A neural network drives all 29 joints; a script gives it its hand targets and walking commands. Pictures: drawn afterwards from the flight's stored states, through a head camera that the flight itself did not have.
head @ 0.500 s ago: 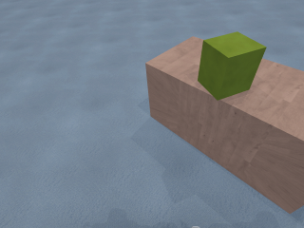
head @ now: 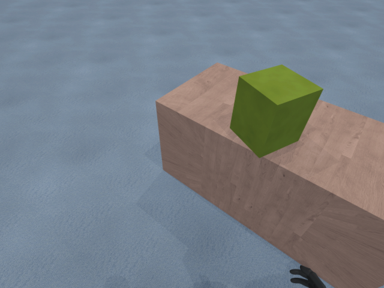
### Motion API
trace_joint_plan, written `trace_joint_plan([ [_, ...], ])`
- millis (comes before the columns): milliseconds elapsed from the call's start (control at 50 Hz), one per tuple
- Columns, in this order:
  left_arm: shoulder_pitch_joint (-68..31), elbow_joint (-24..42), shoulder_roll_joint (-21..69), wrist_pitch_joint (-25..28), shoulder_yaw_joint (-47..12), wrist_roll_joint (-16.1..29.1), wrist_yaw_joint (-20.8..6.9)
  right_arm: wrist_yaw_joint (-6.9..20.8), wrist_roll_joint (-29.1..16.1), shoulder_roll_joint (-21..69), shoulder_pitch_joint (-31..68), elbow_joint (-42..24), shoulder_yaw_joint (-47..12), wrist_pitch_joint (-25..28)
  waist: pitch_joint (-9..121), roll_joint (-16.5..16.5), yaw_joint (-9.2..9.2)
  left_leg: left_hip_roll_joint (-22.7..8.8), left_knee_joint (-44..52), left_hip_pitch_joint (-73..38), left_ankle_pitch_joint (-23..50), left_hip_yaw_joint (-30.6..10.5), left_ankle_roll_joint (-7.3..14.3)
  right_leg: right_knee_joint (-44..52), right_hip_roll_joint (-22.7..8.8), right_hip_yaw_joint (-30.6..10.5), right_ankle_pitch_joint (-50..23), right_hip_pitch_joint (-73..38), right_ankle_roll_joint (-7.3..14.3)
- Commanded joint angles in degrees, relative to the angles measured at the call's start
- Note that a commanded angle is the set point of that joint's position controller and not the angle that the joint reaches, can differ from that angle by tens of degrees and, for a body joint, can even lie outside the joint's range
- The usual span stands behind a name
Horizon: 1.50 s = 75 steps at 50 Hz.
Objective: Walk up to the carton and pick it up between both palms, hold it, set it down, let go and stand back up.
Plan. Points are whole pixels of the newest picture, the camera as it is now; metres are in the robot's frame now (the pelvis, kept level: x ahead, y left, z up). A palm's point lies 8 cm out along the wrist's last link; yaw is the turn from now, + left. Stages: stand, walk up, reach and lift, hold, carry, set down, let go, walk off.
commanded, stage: walk up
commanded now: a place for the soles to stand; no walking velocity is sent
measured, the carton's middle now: (270, 110) +0.79 -0.25 -0.07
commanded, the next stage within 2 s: none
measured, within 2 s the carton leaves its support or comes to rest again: neither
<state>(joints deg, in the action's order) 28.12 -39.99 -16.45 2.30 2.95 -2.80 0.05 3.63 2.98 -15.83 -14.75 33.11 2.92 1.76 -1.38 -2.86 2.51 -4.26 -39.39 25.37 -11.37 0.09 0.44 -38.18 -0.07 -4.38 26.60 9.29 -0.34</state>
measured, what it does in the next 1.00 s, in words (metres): walks ahead, turning right: right foot, then left foot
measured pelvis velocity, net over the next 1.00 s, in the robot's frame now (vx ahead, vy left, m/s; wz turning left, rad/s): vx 0.32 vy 0.10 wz -0.43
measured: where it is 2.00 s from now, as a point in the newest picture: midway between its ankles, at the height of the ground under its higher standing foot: (180, 277)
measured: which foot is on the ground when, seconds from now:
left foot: down 0.00-0.46, up 0.48-0.84, down 0.86-1.00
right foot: down 0.00-0.00, up 0.02-0.42, down 0.44-0.88, up 0.90-1.00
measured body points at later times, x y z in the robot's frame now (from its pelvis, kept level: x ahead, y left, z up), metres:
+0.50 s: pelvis +0.17 +0.01 -0.01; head +0.19 -0.03 +0.43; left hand +0.38 +0.22 -0.08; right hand +0.12 -0.25 -0.15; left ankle +0.11 +0.13 -0.69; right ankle +0.24 -0.11 -0.71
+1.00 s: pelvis +0.32 +0.10 -0.01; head +0.35 +0.11 +0.44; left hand +0.52 +0.32 -0.12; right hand +0.33 -0.19 -0.10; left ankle +0.46 +0.18 -0.71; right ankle +0.25 -0.04 -0.65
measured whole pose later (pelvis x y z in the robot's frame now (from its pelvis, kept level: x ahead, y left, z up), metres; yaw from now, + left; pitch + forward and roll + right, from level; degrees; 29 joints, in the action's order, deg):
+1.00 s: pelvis +0.32 +0.10 -0.01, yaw -25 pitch -5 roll -1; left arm 19.9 -33.9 -18.2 -2.6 3.1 -2.5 1.6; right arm 0.3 1.0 -14.7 -14.7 33.7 0.4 -0.8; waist -7.6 2.1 0.5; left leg -6.5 -45.9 24.9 -16.2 5.4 0.2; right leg -69.4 1.2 -5.7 33.1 26.2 -2.2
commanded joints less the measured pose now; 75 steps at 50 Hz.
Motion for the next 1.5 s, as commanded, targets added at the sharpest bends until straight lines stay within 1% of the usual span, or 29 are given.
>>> trace_joint_plan([
  [0,4.13,9.40,-5.01,-0.80,1.18,-1.17,0.40,-3.99,0.16,-17.14,-10.54,-3.45,4.75,1.98,2.28,-11.14,-5.16,-25.28,28.80,-23.28,-38.55,-47.33,10.95,-37.09,1.02,-1.01,6.34,32.19,0.41],
  [20,-0.13,9.71,-7.24,-1.59,1.93,-2.05,0.47,-4.25,-0.73,-15.29,-8.06,-3.98,3.98,1.85,-3.04,-7.37,-4.89,-24.68,31.45,-17.89,-38.84,-47.14,10.47,-39.99,-1.04,-1.64,1.89,32.46,-0.23],
  [100,-1.08,6.77,-5.65,-2.04,2.36,0.48,-0.62,-3.81,0.11,-9.13,-4.34,-2.50,2.14,1.66,-6.85,-6.10,-2.90,-12.76,24.88,-9.36,-12.65,-11.66,6.56,-32.36,-3.95,-2.32,-7.91,25.13,-0.42],
  [260,-11.50,10.75,-2.51,-0.94,0.93,0.87,-1.66,-3.16,0.25,-10.09,-9.96,0.81,1.97,1.83,-5.50,-8.70,-7.06,-12.80,19.53,-17.45,7.16,1.44,11.78,-10.25,-4.57,3.82,-10.56,24.92,-0.03],
  [320,-12.21,11.02,-2.82,-0.32,1.63,0.72,-1.43,-3.39,0.33,-11.31,-10.05,0.42,2.15,1.07,-3.25,-4.49,-7.07,-14.62,15.47,-16.00,8.59,2.52,12.41,-3.92,-2.40,7.57,-10.03,16.10,1.39],
  [360,-7.94,10.16,-3.61,0.28,2.54,0.37,-0.85,-3.35,-0.12,-12.43,-9.47,0.88,1.93,0.18,-0.89,-1.36,-4.33,-14.12,9.12,-11.01,4.83,4.96,11.22,1.25,0.42,10.62,-13.77,5.07,2.65],
  [400,4.38,7.10,-7.91,1.00,4.31,0.07,0.40,-3.16,0.15,-8.19,-10.23,0.95,-0.21,-0.44,7.02,9.34,2.31,-7.60,-16.25,-3.63,1.64,12.40,5.86,4.49,-0.76,2.47,-12.59,-12.12,5.62],
  [420,7.25,7.88,-13.11,1.21,5.36,-0.73,1.51,-2.52,-0.04,-5.34,-11.79,-1.83,-1.57,-0.60,8.62,19.70,3.02,-1.13,-31.67,10.44,-18.08,11.97,1.32,10.47,-15.32,-26.31,-4.41,-19.25,12.33],
  [440,8.07,8.66,-15.09,0.46,5.88,0.33,2.33,-2.44,-0.41,-9.18,-9.78,-3.77,-0.34,-1.69,8.12,13.98,4.07,1.58,-35.29,16.90,-24.92,4.62,0.04,18.55,-23.33,-45.01,3.81,-19.26,18.75],
  [460,6.31,8.36,-15.40,-0.18,5.93,1.07,3.18,-2.48,0.18,-10.84,-6.32,-3.81,0.53,-2.92,5.43,12.38,4.07,-0.82,-37.98,18.97,-25.04,1.44,0.22,21.80,-25.34,-48.32,11.70,-15.92,21.18],
  [540,-3.25,10.25,-10.37,0.67,3.02,0.34,3.71,-1.63,0.14,-9.15,-4.68,-2.90,0.92,-2.77,-6.80,8.72,-0.28,-4.40,-34.07,15.35,-14.08,-1.73,-1.56,19.93,-18.77,-26.14,-8.66,3.57,16.01],
  [620,-8.40,8.65,-9.31,2.03,2.59,0.24,2.77,0.24,-0.57,-6.36,-7.19,-1.49,0.71,-3.27,-5.97,11.25,-3.19,-3.72,-25.63,6.96,-7.06,-0.61,-2.63,20.62,-11.59,-12.86,-6.47,12.82,13.73],
  [680,-8.85,8.02,-10.32,2.42,2.98,0.16,2.77,0.84,-0.77,-5.31,-4.02,-2.81,0.57,-3.51,-6.79,14.30,-3.03,-4.78,-17.33,5.56,0.07,-0.85,-2.00,20.31,-10.43,-11.10,-4.22,16.08,12.85],
  [760,-8.93,9.94,-10.44,1.00,2.58,0.96,1.54,-1.08,-1.41,-5.46,-4.74,-2.78,0.78,-1.41,-0.60,15.35,-3.10,-0.46,-3.20,-10.95,4.16,3.68,-1.06,6.96,-6.46,-5.97,-21.61,18.24,8.39],
  [800,-8.05,10.69,-9.33,-0.25,1.94,1.14,1.11,-2.24,-1.09,-7.56,-8.54,-1.66,1.93,-0.60,3.57,8.40,-5.16,2.12,3.44,-21.52,7.36,4.94,-0.65,-1.54,-4.26,-5.14,-16.32,20.84,5.54],
  [820,-4.93,10.82,-6.80,-0.89,1.27,0.97,0.92,-2.90,-0.82,-9.65,-10.18,-1.54,2.50,-0.34,5.49,2.50,-5.31,0.86,5.82,-24.80,5.20,3.03,-0.41,-8.23,-1.16,-3.86,-9.45,21.02,3.54],
  [840,-1.49,12.09,-2.54,-1.25,0.12,1.00,0.80,-3.58,-0.10,-14.53,-10.58,-2.77,3.19,-0.09,6.47,-10.47,-5.74,-12.20,12.08,-25.15,0.27,-13.20,4.08,-21.63,3.32,-1.35,3.20,25.83,0.36],
  [860,1.81,12.93,-2.40,-2.22,0.54,0.65,1.41,-4.04,-0.55,-17.76,-7.15,-4.88,3.38,-0.70,5.62,-14.18,-3.61,-23.39,18.60,-17.25,-2.81,-27.39,10.66,-30.27,4.11,-0.35,13.81,25.11,-1.82],
  [880,-0.07,12.87,-6.11,-3.49,1.65,0.03,2.11,-4.32,-1.75,-19.02,-3.01,-5.55,3.89,-1.38,4.06,-13.14,-3.82,-26.63,23.52,-11.82,-13.02,-32.22,17.09,-36.43,1.35,-1.03,12.32,25.12,-1.98],
  [960,-4.02,10.24,-7.76,-4.42,2.83,1.32,1.74,-4.49,-1.47,-11.75,-0.30,-4.21,1.89,-1.47,-3.41,-10.83,-3.04,-15.89,18.61,-4.13,-4.42,-9.98,11.61,-33.88,-1.29,-3.27,4.82,22.02,-1.50],
  [1040,-6.88,10.38,-7.73,-5.48,2.95,0.25,-0.08,-5.42,-0.26,-10.95,-4.40,-2.21,2.10,-1.10,1.23,-8.97,-5.09,-18.10,20.58,-10.64,-19.19,-14.17,12.83,-29.78,-1.04,-0.44,3.02,23.59,-1.82],
  [1120,-10.82,11.01,-5.88,-5.78,2.78,0.57,-1.30,-6.72,0.79,-12.62,-6.33,-1.15,2.48,-0.48,1.22,-8.80,-5.96,-21.19,20.13,-15.04,-16.48,-11.69,13.98,-21.86,-2.17,0.02,5.57,25.38,-1.22],
  [1240,-0.78,6.82,-4.41,-3.24,3.50,1.95,-2.72,-5.66,0.15,-12.09,-0.31,-1.93,1.82,-1.95,2.45,-3.50,1.86,-14.24,10.22,3.16,-22.57,5.71,4.76,5.87,1.80,6.12,-9.45,-3.56,3.31],
  [1260,-0.64,6.01,-7.62,-2.91,4.59,1.57,-2.32,-5.13,-0.57,-9.08,-3.10,-2.13,0.80,-2.25,3.22,5.19,2.15,-11.06,2.06,8.23,-25.83,8.08,2.19,9.06,-0.23,-0.53,-6.93,-7.66,4.95],
  [1280,-2.75,6.90,-12.60,-2.82,5.44,1.12,-1.61,-4.47,-2.33,-4.81,-4.69,-4.28,-0.59,-2.39,3.52,17.86,2.41,-4.14,-12.01,12.16,-26.98,11.71,-1.79,17.30,-10.86,-22.46,12.62,-2.58,10.54],
  [1300,-7.19,7.51,-13.66,-3.11,5.24,1.71,-0.64,-4.86,-2.41,-6.93,-3.26,-4.97,0.28,-3.16,-0.70,13.56,1.87,-1.89,-17.36,12.03,-28.11,4.54,-1.84,23.32,-16.53,-32.14,23.64,7.35,16.15],
  [1320,-9.42,7.36,-12.63,-3.05,4.70,2.32,0.25,-4.94,-2.44,-9.26,-1.35,-4.30,1.05,-3.65,-4.87,11.70,1.94,-3.09,-18.88,9.87,-24.97,1.07,-1.10,24.73,-17.11,-31.56,23.34,12.81,17.38],
  [1400,-13.41,7.88,-8.43,-1.79,1.92,1.10,0.98,-4.64,-2.30,-6.99,-7.65,-1.50,0.37,-1.70,-3.44,14.34,-1.23,-1.69,-10.24,3.89,-14.85,2.64,-1.37,15.51,-11.41,-14.53,-19.88,7.07,12.35],
  [1480,-16.78,8.24,-7.64,-3.16,0.93,1.85,0.17,-4.78,-1.91,-6.81,-11.58,-0.73,0.61,-0.64,-0.27,13.20,-4.18,1.07,7.61,-13.90,-1.43,4.84,-0.66,8.79,-8.46,-8.18,-18.68,14.13,9.17],
])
